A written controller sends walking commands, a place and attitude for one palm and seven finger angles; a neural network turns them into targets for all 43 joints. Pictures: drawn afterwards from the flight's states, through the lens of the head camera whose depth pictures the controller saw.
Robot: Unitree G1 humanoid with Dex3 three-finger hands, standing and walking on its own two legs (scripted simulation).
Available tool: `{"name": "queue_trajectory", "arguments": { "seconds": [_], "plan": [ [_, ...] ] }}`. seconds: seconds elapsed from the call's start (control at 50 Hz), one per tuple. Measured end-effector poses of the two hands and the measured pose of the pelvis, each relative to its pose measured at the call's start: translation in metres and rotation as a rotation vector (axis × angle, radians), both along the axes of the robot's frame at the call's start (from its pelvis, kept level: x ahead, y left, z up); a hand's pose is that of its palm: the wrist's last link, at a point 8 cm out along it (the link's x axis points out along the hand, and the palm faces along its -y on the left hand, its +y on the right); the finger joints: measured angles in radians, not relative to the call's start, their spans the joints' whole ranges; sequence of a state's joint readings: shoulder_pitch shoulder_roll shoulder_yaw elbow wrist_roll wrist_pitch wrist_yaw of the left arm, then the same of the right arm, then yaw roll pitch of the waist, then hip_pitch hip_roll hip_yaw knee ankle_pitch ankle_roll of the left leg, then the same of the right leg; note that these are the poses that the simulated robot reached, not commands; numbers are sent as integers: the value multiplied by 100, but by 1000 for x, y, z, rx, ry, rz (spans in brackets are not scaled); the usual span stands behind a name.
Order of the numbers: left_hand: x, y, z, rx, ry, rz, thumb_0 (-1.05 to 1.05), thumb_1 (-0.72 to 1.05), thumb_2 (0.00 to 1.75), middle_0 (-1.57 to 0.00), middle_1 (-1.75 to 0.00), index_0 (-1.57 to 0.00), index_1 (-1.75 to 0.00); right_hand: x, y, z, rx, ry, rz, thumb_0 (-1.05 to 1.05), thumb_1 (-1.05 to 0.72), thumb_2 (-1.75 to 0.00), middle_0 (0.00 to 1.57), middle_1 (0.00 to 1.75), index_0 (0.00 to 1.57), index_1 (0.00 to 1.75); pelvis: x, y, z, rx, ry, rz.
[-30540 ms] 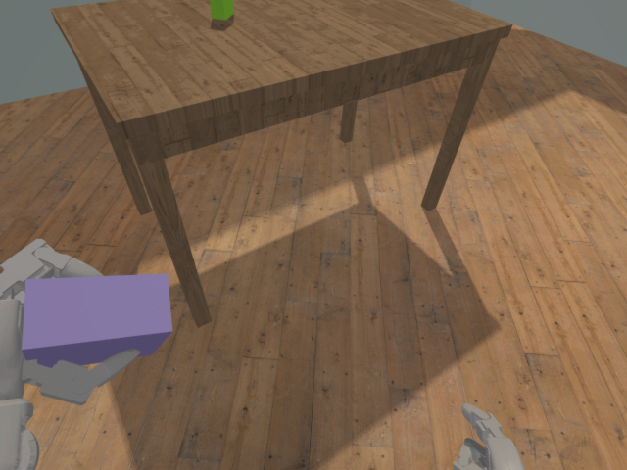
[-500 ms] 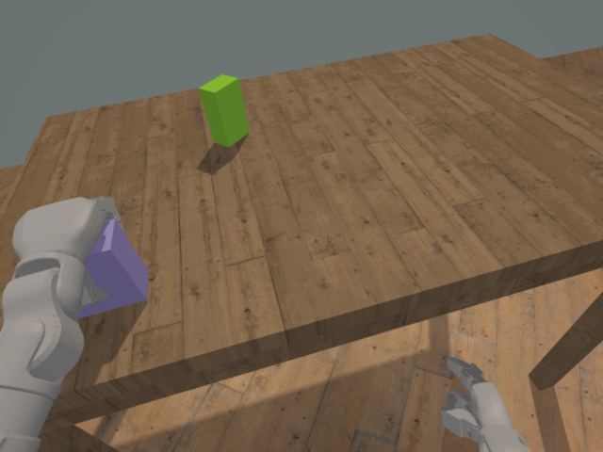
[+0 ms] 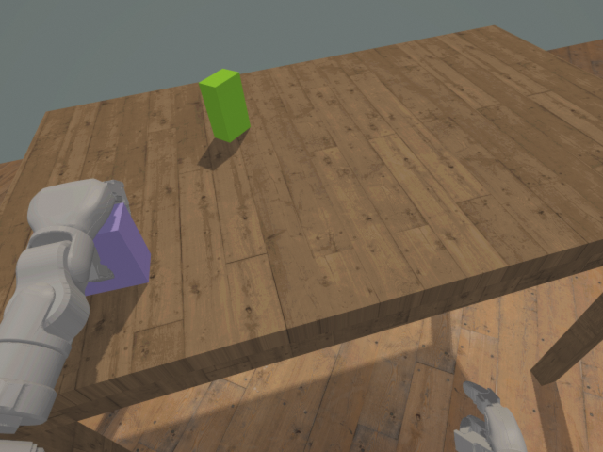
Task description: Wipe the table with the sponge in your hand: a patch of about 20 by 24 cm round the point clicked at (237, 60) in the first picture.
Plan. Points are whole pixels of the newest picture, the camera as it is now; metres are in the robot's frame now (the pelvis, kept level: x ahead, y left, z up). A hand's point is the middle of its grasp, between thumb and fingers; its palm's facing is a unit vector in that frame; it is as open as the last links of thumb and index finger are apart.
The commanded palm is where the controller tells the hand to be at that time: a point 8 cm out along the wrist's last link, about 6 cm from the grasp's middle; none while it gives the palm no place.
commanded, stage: wipe forward along the first lane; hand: left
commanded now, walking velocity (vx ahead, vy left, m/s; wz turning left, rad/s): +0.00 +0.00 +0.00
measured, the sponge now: (102, 259) +0.31 +0.33 +0.10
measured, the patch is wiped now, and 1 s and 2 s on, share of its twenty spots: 0.35 0.45 0.55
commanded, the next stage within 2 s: slide across to the middle lane in 0.72 s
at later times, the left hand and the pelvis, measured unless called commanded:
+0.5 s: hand (103, 213) +0.36 +0.34 +0.14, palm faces -0.06 +0.02 -1.00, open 9.9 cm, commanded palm +0.35 +0.34 +0.17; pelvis +0.00 +0.00 +0.00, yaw +0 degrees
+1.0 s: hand (103, 199) +0.39 +0.35 +0.14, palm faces -0.09 +0.07 -0.99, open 9.9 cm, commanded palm +0.38 +0.34 +0.18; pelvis +0.00 +0.00 +0.00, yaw -1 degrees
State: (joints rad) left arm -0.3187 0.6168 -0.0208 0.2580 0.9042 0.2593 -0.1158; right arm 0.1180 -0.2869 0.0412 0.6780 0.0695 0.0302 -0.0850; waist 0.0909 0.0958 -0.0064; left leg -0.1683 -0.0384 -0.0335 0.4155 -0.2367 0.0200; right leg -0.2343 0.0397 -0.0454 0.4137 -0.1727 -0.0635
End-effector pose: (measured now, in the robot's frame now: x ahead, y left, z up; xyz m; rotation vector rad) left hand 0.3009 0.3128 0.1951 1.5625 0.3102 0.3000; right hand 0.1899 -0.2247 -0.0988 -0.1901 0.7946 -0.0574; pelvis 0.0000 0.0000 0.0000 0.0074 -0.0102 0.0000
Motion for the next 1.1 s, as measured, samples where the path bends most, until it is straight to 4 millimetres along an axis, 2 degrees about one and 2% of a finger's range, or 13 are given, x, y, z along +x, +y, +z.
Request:
{"name": "queue_trajectory", "arguments": {
  "seconds": [0.14,0.3,0.52,0.76,0.92,1.02,1.1],
  "plan": [
    [17,3,1,8,17,11,1,-51,105,-76,-134,-77,-135,-10,-5,-4,-11,36,-14,1,-90,-90,20,30,20,30,-1,-1,0,-1,14,8],
    [38,6,1,28,51,6,1,-51,105,-76,-135,-77,-136,-29,-19,-9,-27,91,-64,1,-91,-90,20,30,20,30,1,-1,0,-2,36,2],
    [49,15,-1,6,54,-7,1,-51,105,-77,-134,-78,-135,-58,-37,-18,-55,183,-119,1,-91,-90,20,30,20,30,3,-2,-2,-4,54,-7],
    [71,27,0,21,103,10,2,-52,105,-77,-134,-78,-135,-89,-45,-24,-64,251,-173,1,-91,-90,20,30,20,30,-2,-3,-4,-6,93,-14],
    [77,31,-1,30,103,-18,2,-52,106,-77,-134,-78,-135,-111,-48,-28,-68,304,-211,1,-91,-90,20,30,20,30,-2,0,-5,-8,107,-22],
    [76,27,0,58,76,-42,1,-51,106,-77,-134,-78,-135,-113,-42,-30,-61,319,-218,1,-91,-90,20,30,20,30,0,6,-4,-11,103,-20],
    [74,29,1,23,44,-36,1,-51,106,-76,-135,-77,-136,-103,-33,-29,-51,301,-210,1,-91,-90,20,30,20,30,2,10,-3,-13,93,-15]
  ]
}}
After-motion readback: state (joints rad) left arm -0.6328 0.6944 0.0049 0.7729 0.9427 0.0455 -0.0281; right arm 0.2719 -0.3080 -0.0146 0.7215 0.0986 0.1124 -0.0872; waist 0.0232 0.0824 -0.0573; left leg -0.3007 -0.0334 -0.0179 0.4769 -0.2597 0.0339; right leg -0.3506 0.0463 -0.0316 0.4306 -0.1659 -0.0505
